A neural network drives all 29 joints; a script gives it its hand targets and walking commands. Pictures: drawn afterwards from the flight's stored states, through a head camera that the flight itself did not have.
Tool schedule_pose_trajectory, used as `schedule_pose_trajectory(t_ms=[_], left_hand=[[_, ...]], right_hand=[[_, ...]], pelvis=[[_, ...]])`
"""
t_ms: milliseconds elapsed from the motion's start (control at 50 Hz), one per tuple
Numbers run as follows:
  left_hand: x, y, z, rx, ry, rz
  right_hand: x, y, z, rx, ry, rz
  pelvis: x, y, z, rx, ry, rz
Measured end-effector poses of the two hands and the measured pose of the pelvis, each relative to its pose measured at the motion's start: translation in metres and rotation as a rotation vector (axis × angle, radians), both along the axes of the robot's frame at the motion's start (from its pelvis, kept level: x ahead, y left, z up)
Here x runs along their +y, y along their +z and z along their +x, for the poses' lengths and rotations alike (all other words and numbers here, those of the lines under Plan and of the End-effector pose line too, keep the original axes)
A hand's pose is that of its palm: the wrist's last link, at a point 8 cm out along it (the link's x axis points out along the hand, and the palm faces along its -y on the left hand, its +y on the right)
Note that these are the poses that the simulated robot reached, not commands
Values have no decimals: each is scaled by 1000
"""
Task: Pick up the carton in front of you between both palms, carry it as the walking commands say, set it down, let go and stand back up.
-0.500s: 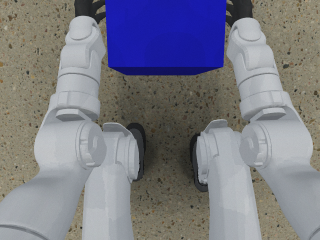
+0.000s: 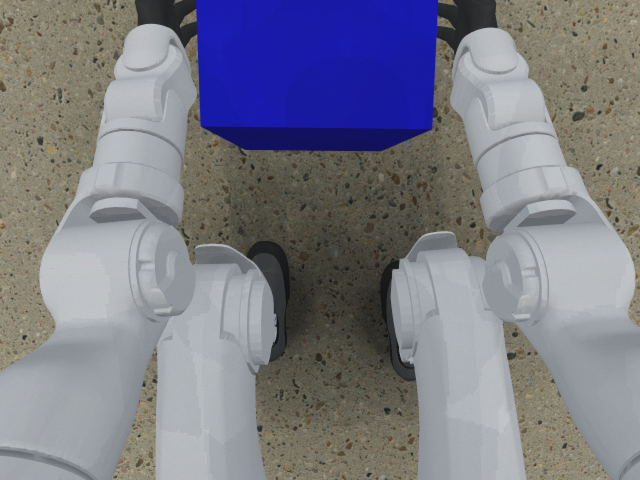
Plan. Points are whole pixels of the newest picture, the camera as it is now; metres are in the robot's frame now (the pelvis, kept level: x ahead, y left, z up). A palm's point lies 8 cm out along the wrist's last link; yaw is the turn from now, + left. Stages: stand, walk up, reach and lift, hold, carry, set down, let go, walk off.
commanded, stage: set down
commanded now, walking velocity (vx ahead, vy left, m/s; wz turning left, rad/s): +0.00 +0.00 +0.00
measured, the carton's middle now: (315, 56) +0.52 +0.02 -0.23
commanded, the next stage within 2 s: let go in 1.84 s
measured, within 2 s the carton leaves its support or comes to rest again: rests again in 0.24 s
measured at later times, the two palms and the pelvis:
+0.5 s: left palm (159, 38) +0.53 +0.18 -0.16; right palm (467, 31) +0.52 -0.13 -0.17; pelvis -0.01 +0.01 +0.00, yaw +0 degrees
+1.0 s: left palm (123, 39) +0.52 +0.20 -0.12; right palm out of the picture +0.53 -0.18 -0.12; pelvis +0.01 +0.00 +0.02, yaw +1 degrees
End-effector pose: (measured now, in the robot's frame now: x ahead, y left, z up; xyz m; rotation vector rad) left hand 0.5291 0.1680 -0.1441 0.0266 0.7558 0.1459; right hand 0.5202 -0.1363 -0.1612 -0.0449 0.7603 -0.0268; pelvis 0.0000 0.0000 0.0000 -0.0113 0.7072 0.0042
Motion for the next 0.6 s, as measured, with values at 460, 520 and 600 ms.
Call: schedule_pose_trajectory(t_ms=[460, 520, 600], left_hand=[[11, -13, -2, 9, -22, -11], [11, -13, -3, 3, -19, -14], [15, -23, -10, 21, -13, 18]], right_hand=[[3, -3, 4, -18, 51, 45], [2, -5, 3, -26, 57, 39], [-9, -16, -2, -16, 36, -13]], pelvis=[[6, -3, -5, -57, 7, 0], [5, -4, -6, -68, 7, 2], [3, -4, -6, -88, 7, 9]])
